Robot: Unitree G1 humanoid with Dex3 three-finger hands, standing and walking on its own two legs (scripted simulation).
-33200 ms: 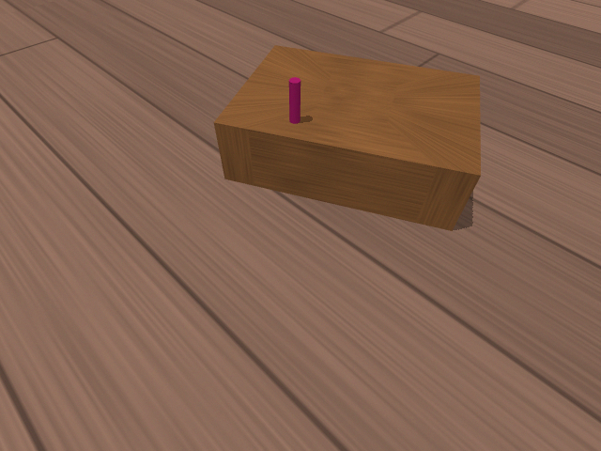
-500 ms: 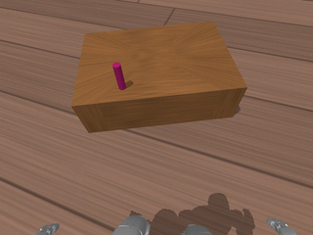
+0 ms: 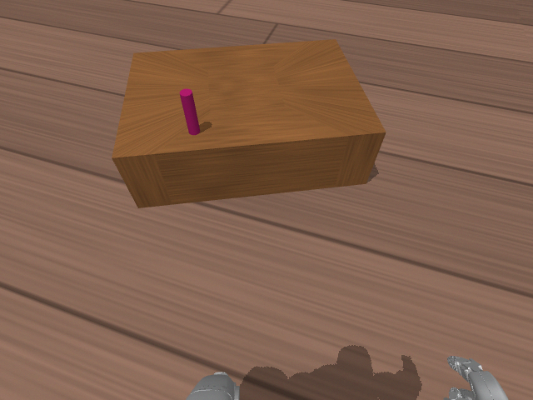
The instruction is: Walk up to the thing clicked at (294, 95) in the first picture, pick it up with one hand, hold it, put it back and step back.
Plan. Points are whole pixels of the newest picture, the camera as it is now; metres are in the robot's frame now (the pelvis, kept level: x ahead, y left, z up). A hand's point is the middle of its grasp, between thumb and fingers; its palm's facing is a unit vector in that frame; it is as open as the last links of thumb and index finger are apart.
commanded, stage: step back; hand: left
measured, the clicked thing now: (190, 113) +1.11 +0.31 -0.33
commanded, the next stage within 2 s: stand in 0.90 s
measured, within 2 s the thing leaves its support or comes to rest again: neither
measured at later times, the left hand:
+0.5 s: hand out of the picture +0.08 +0.29 -0.13, palm faces +0.03 -0.92 -0.38, open 7.4 cm
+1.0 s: hand out of the picture +0.13 +0.28 -0.14, palm faces +0.09 -0.94 -0.33, open 7.4 cm
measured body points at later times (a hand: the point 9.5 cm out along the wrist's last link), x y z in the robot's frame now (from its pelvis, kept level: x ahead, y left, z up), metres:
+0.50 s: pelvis +0.01 +0.01 +0.01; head +0.02 +0.02 +0.46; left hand +0.08 +0.34 -0.11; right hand +0.05 -0.30 -0.11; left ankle +0.00 +0.13 -0.72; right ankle +0.04 -0.12 -0.71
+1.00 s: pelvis +0.05 +0.02 +0.01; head +0.07 +0.03 +0.46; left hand +0.13 +0.33 -0.12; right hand +0.16 -0.27 -0.11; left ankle +0.02 +0.14 -0.72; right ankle +0.06 -0.12 -0.72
